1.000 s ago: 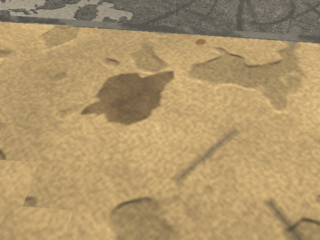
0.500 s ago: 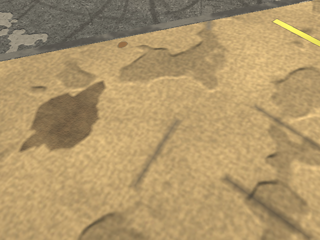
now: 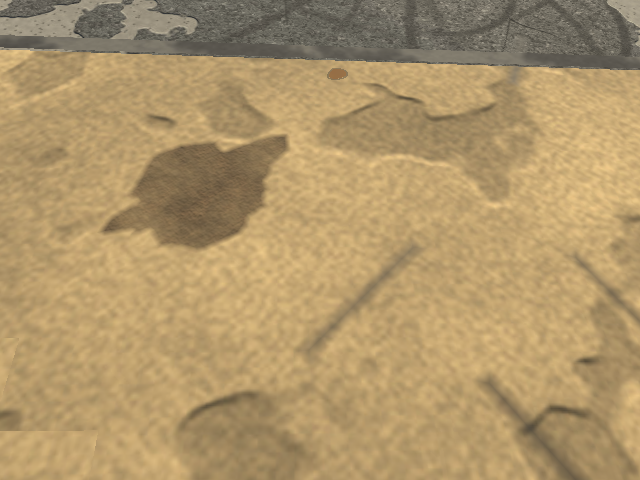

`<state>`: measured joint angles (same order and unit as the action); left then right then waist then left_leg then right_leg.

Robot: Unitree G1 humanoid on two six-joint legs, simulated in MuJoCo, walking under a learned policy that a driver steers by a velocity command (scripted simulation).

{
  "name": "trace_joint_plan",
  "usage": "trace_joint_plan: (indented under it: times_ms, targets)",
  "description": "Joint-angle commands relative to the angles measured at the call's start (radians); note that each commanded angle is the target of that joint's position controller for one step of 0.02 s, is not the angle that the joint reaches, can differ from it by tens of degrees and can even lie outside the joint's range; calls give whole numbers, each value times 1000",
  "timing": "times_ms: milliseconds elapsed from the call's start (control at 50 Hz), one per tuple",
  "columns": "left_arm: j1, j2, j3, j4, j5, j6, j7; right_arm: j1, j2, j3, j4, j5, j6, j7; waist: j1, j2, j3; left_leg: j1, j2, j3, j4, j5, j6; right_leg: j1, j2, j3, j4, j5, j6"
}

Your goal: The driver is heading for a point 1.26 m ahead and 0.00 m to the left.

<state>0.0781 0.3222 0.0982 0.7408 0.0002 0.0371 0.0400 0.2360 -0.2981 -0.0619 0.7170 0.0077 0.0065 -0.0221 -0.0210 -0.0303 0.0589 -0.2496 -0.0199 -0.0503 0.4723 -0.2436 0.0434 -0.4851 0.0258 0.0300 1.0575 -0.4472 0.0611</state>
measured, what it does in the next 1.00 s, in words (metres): walks ahead: right foot, then left foot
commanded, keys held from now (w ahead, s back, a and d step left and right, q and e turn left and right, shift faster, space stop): q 0.18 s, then no key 0.16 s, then w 0.36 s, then w+e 0.30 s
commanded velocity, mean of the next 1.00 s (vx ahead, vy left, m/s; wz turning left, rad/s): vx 0.22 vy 0.00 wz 0.14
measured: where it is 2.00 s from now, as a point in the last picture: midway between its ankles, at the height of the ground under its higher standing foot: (310, 338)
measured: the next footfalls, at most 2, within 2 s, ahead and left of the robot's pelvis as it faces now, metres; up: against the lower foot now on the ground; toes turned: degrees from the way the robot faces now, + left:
right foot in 0.24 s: +0.06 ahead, -0.14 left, +0.00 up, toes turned +13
left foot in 0.62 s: +0.02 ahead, +0.11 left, +0.00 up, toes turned +12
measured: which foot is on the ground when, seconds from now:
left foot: down 0.00-0.24, up 0.26-0.60, down 0.62-1.00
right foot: up 0.00-0.22, down 0.24-0.62, up 0.64-1.00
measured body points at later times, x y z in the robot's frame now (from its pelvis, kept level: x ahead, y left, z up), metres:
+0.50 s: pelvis +0.01 -0.03 +0.00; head +0.03 -0.04 +0.45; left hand +0.05 +0.26 -0.11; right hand +0.21 -0.27 -0.10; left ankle -0.04 +0.10 -0.70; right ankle +0.02 -0.15 -0.74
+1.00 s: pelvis +0.17 +0.02 -0.01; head +0.21 +0.04 +0.43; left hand +0.36 +0.27 -0.11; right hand +0.19 -0.26 -0.13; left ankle -0.02 +0.10 -0.74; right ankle +0.37 -0.09 -0.71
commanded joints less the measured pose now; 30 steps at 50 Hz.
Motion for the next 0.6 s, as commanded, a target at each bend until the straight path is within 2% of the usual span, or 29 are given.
trace_joint_plan:
  times_ms: [20,80,160,200,220,240,260,280,300,320,340,360,380,400,420,460,500,540,560,580,600]
  targets:
    - [-28,41,7,-69,-6,-21,-2,-39,-165,-45,-85,5,-3,-16,11,147,-132,180,210,-246,-118,430,180,-72,-9,29,-90,64,28]
    - [-44,36,1,-76,-6,-30,-8,-38,-191,-57,-97,6,10,-19,-8,173,-129,146,202,-283,-109,323,181,-2,1,35,-247,72,34]
    - [-6,67,9,-73,-16,-46,-22,-73,-200,-61,-118,6,24,-8,-7,214,-121,77,194,-369,-95,283,176,109,25,33,-393,73,19]
    - [52,71,14,-59,-15,-57,-32,-111,-187,-56,-129,15,30,-7,24,213,-138,79,178,-392,-51,296,148,179,24,22,-537,151,1]
    - [90,69,15,-45,-12,-64,-37,-124,-171,-50,-134,21,33,-11,45,204,-147,58,152,-382,-19,261,114,256,17,8,-665,266,-15]
    - [109,99,23,-42,0,-67,-36,-92,-139,-40,-130,14,33,-14,35,150,-162,-4,108,-347,41,134,63,350,-67,71,-710,352,-47]
    - [103,158,28,-62,20,-63,-30,-35,-75,-20,-124,-14,30,-11,-7,-84,-177,-120,-17,-204,258,-172,-2,432,-279,294,-753,512,-128]
    - [85,185,29,-59,49,-65,-37,-54,-126,-39,-156,-4,20,-16,-17,-251,-116,-262,-91,-119,435,-437,-47,337,-412,504,-773,568,-311]
    - [52,138,15,-80,39,-74,-38,-37,-194,-59,-132,-6,16,-20,-6,-155,-97,-271,-51,-157,599,-408,-72,312,-407,483,-784,513,-358]
    - [18,105,5,-79,25,-77,-36,-35,-210,-70,-111,0,19,-19,-17,-106,-79,-279,-46,-157,662,-342,-84,302,-348,385,-769,469,-320]
    - [-3,92,-1,-81,12,-77,-34,-21,-183,-67,-87,-2,27,-23,-24,-81,-74,-280,-41,-153,675,-292,-101,310,-291,309,-759,421,-279]
    - [11,76,-8,-69,-2,-77,-30,-20,-155,-58,-84,-6,31,-22,-11,-85,-79,-300,-30,-150,664,-228,-113,337,-271,287,-773,323,-269]
    - [46,67,-14,-51,-7,-74,-25,-29,-118,-44,-84,-4,30,-15,3,-99,-80,-296,-20,-119,615,-182,-119,347,-238,259,-803,181,-260]
    - [84,75,-12,-35,-10,-71,-21,-52,-98,-33,-92,2,24,-7,26,-135,-71,-309,-14,-70,553,-161,-123,372,-222,255,-837,57,-258]
    - [110,91,-9,-29,-9,-67,-16,-83,-93,-27,-101,6,15,-1,49,-157,-63,-315,0,-26,498,-161,-123,394,-226,264,-858,0,-260]
    - [136,119,-3,-24,-9,-64,-10,-138,-81,-15,-114,7,-3,6,79,-153,-49,-269,24,23,365,-177,-114,391,-235,259,-871,-1,-261]
    - [160,144,3,-16,-15,-65,-12,-149,-66,-6,-113,7,-23,12,89,-146,-41,-179,24,52,226,-203,-92,358,-245,241,-871,24,-266]
    - [173,160,5,-8,-26,-65,-20,-110,-79,-9,-93,13,-40,19,71,-136,-34,-64,8,78,90,-148,-61,301,-250,233,-866,27,-275]
    - [161,158,3,-8,-34,-63,-24,-66,-77,-11,-71,15,-48,22,42,-122,-30,17,0,95,-11,-55,-40,259,-241,218,-849,23,-269]
    - [158,144,-2,-7,-36,-63,-28,-16,-77,-13,-45,14,-52,23,15,-105,-33,116,-12,108,-90,11,-21,207,-227,202,-818,24,-255]
    - [155,105,-16,-7,-30,-69,-32,52,-88,-19,-22,16,-54,19,-18,-82,-64,250,5,79,-102,20,-3,130,-204,178,-760,30,-222]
